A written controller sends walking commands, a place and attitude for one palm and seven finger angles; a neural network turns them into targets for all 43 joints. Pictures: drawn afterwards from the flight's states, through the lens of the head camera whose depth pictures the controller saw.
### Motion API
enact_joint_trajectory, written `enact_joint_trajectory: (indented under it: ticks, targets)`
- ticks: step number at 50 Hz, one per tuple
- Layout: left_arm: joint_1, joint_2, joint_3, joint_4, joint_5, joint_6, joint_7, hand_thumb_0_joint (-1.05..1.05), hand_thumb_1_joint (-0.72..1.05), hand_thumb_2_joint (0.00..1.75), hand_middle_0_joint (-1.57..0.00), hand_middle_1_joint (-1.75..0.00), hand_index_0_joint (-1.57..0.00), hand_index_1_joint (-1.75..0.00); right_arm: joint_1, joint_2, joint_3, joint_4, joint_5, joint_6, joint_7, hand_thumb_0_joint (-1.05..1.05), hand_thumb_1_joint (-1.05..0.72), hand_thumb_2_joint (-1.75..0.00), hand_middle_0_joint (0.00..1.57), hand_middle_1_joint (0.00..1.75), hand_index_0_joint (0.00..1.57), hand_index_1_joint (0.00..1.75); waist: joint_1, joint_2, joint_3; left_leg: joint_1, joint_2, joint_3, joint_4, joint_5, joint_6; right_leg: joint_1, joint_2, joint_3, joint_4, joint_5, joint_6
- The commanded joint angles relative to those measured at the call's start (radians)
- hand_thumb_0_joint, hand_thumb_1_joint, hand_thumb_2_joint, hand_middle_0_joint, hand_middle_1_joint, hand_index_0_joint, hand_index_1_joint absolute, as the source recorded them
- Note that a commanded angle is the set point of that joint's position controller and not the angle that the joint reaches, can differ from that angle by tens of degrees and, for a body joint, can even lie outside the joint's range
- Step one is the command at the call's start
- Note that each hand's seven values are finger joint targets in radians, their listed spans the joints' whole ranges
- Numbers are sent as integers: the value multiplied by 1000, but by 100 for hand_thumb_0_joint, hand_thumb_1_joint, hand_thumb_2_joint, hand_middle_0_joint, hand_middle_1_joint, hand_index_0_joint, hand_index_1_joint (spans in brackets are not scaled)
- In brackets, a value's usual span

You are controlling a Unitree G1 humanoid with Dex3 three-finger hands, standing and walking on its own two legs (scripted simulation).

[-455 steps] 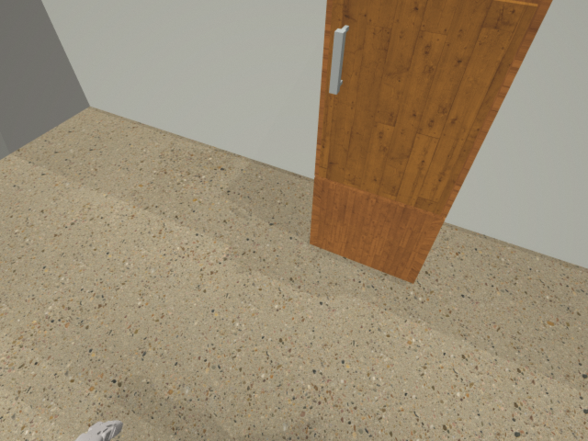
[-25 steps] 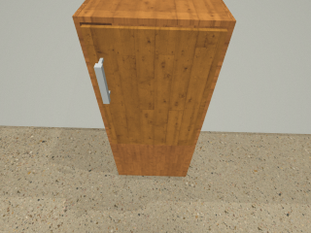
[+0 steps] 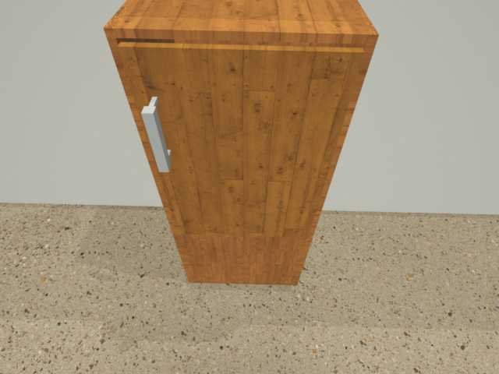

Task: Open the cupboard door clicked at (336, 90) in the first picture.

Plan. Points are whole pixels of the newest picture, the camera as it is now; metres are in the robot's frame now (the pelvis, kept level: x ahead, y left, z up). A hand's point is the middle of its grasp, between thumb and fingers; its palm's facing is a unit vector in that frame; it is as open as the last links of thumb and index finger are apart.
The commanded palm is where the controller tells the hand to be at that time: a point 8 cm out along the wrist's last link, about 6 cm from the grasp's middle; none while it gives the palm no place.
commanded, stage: look again from close up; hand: left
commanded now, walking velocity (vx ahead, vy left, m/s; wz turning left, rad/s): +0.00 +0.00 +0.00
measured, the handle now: (159, 135) +0.54 +0.22 +0.07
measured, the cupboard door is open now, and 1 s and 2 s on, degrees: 0 0 0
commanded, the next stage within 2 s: shuffle to correct the standing spot in 0.54 s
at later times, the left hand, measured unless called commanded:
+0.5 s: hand out of the picture -0.02 +0.20 -0.19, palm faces +0.04 -0.98 -0.17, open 7.4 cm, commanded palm none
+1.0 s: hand out of the picture -0.19 +0.22 -0.17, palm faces +0.09 -0.98 -0.16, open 7.4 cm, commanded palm none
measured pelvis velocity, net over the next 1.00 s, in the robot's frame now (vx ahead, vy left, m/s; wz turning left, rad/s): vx -0.09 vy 0.06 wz -0.02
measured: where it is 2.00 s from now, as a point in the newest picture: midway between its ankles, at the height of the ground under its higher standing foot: outside the picture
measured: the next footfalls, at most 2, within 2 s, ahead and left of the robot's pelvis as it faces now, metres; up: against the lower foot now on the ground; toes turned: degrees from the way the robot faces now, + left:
left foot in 1.14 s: -0.03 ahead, +0.18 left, +0.00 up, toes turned +4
right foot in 1.50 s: +0.00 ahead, -0.11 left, +0.00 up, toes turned -8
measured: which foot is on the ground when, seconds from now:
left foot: down 0.00-0.92, up 0.94-1.00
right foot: down 0.00-1.00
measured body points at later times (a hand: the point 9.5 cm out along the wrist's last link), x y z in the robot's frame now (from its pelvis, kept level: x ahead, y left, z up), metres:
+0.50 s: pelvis -0.04 +0.04 -0.01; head -0.05 +0.06 +0.44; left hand -0.02 +0.26 -0.17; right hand +0.03 -0.19 -0.15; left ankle +0.03 +0.11 -0.74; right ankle -0.07 -0.09 -0.74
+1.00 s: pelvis -0.09 +0.06 +0.00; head -0.10 +0.08 +0.45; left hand -0.19 +0.27 -0.16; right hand -0.09 -0.17 -0.15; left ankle -0.03 +0.13 -0.70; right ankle -0.08 -0.05 -0.74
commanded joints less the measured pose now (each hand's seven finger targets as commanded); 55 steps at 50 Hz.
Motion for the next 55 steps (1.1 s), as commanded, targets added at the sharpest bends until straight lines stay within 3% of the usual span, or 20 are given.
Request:
enact_joint_trajectory:
  ticks: [1, 2, 3, 5, 7, 11, 15, 19, 33, 37, 40, 43, 44, 45, 46, 47, 48, 50, 53, 55]
  targets:
    - [33, 222, 33, -91, 5, -32, 10, 0, 90, 90, -20, -30, -20, -30, 11, -177, -38, -161, -13, -48, 11, 0, -90, -90, 20, 30, 20, 30, -11, 87, 0, 46, 70, -132, 67, 213, 19, -134, -159, 117, -5, 401, -14]
    - [53, 188, 34, -81, 6, -37, 14, 0, 90, 90, -20, -30, -20, -30, 18, -129, -36, -144, -14, -50, 2, 0, -90, -90, 20, 30, 20, 30, -6, 69, -114, 64, 70, -127, 105, 279, 26, -71, -169, 115, 25, 576, -18]
    - [69, 166, 19, -81, -2, -36, 16, 0, 90, 90, -20, -30, -20, -30, 43, -107, -25, -150, -11, -49, 0, 0, -90, -90, 20, 30, 20, 30, -3, 21, -136, 48, 62, -121, 127, 274, 28, -35, -176, 99, 40, 670, -18]
    - [99, 145, 15, -85, -1, -26, 17, 0, 90, 90, -20, -30, -20, -30, 53, -80, -18, -165, -11, -34, 4, 0, -90, -90, 20, 30, 20, 30, 3, -120, -114, -22, 47, -96, 133, 159, 31, -8, -182, 104, 54, 768, -12]
    - [87, 144, 19, -101, 2, -15, 18, 0, 90, 90, -20, -30, -20, -30, 36, -93, -27, -181, -10, -21, 5, 0, -90, -90, 20, 30, 20, 30, 0, -153, -33, -68, 35, -81, 135, 76, 31, -43, -182, 103, 61, 770, -17]
    - [96, 159, 21, -138, 3, -1, 18, 0, 90, 90, -20, -30, -20, -30, 28, -103, -28, -188, -9, -11, 7, 0, -90, -90, 20, 30, 20, 30, 6, -43, -23, -7, 53, -77, 128, 234, 36, -86, -151, 96, 82, 678, -5]
    - [80, 154, 17, -161, 5, 11, 15, 0, 90, 90, -20, -30, -20, -30, 11, -126, -32, -194, -9, -6, 9, 0, -90, -90, 20, 30, 20, 30, 6, 15, 20, 17, 84, -112, 95, 239, 47, -164, -118, 88, 40, 341, -1]
    - [58, 159, 16, -175, 6, 16, 7, 0, 90, 90, -20, -30, -20, -30, -13, -144, -35, -213, -10, -1, 17, 0, -90, -90, 20, 30, 20, 30, 3, 19, 78, -44, 84, -144, 21, -8, 43, -220, -104, 101, -10, 68, -6]
    - [140, 134, 17, -129, 12, 22, -2, 0, 90, 90, -20, -30, -20, -30, 10, -174, -45, -195, -8, -3, 22, 0, -90, -90, 20, 30, 20, 30, 12, 61, 7, -55, 123, -229, -186, -310, 41, -173, -74, 35, 9, -12, 15]
    - [226, 99, 24, -94, 24, 63, -13, 0, 90, 90, -20, -30, -20, -30, 30, -214, -65, -179, -14, 19, 9, 0, -90, -90, 20, 30, 20, 30, 21, 134, 38, -142, 219, -314, -335, -570, 56, -164, -16, -50, 185, -122, 14]
    - [279, 83, 32, -78, 20, 81, -26, 0, 90, 90, -20, -30, -20, -30, 28, -222, -68, -171, -22, 26, 1, 0, -90, -90, 20, 30, 20, 30, 37, 103, 39, -158, 229, -287, -347, -504, 54, -129, -2, -55, 183, -134, -4]
    - [353, 53, 45, -48, 14, 92, -31, 0, 90, 90, -20, -30, -20, -30, 22, -210, -75, -157, -25, 37, -9, 0, -90, -90, 20, 30, 20, 30, 54, 79, 43, -229, 183, -180, -313, -478, -10, 1, 29, -89, 37, -76, -17]
    - [381, 60, 54, -38, 14, 93, -28, 0, 90, 90, -20, -30, -20, -30, 20, -189, -75, -152, -23, 40, -9, 0, -90, -90, 20, 30, 20, 30, 62, 43, 63, -276, 144, -129, -262, -461, -39, 46, 23, -76, -31, -68, -29]
    - [399, 91, 59, -38, 19, 88, -21, 0, 90, 90, -20, -30, -20, -30, 18, -149, -68, -150, -15, 41, -7, 0, -90, -90, 20, 30, 20, 30, 73, -54, 74, -300, 73, -59, -115, -421, -55, 28, -48, 18, -150, -128, -55]
    - [362, 134, 68, -50, 26, 85, -12, 0, 90, 90, -20, -30, -20, -30, 28, -84, -59, -159, -6, 47, -7, 0, -90, -90, 20, 30, 20, 30, 52, -231, 105, -301, -40, 43, 223, -318, -63, -122, -220, 269, -307, -354, -136]
    - [218, 136, 66, -94, 23, 68, 0, 0, 90, 90, -20, -30, -20, -30, 13, -90, -70, -174, -9, 48, 0, 0, -90, -90, 20, 30, 20, 30, 18, -252, 145, -257, -13, -27, 539, -278, -21, -336, -347, 395, -375, -413, -209]
    - [87, 117, 62, -128, 18, 45, 6, 0, 90, 90, -20, -30, -20, -30, 60, -101, -75, -164, -11, 43, 8, 0, -90, -90, 20, 30, 20, 30, -46, -173, 130, -243, 18, -82, 670, -238, 1, -372, -322, 324, -342, -300, -205]
    - [0, 130, 63, -157, 15, 23, 4, 0, 90, 90, -20, -30, -20, -30, 124, -57, -69, -144, -5, 35, 19, 0, -90, -90, 20, 30, 20, 30, -86, -61, 94, -181, 55, -89, 645, -244, 3, -390, -277, 225, -281, -198, -180]
    - [81, 149, 62, -115, 31, 24, -10, 0, 90, 90, -20, -30, -20, -30, 142, -22, -55, -144, -8, 8, 17, 0, -90, -90, 20, 30, 20, 30, -44, -60, 94, -73, 28, -9, 298, -271, 6, -349, -215, 159, -153, -203, -138]
    - [113, 126, 56, -95, 19, 36, -23, 0, 90, 90, -20, -30, -20, -30, 231, -32, -43, -110, -13, -11, 5, 0, -90, -90, 20, 30, 20, 30, -49, 17, 107, 60, 15, 11, 26, -206, 3, -392, -131, 93, 29, -263, -82]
